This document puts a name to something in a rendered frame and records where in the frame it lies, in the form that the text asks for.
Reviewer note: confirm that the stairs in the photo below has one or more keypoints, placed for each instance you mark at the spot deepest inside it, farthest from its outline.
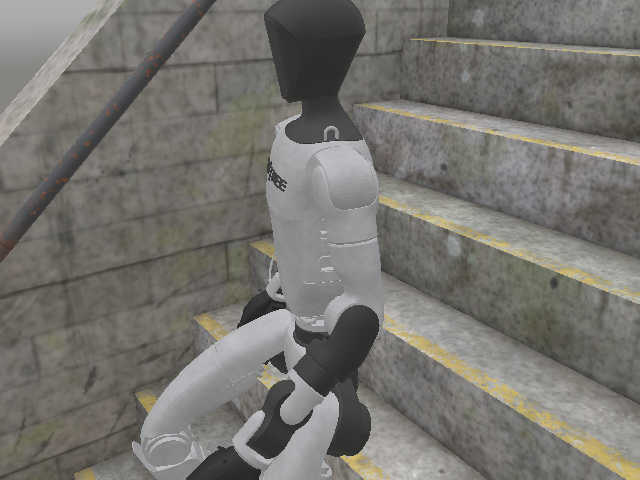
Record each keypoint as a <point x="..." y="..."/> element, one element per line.
<point x="509" y="237"/>

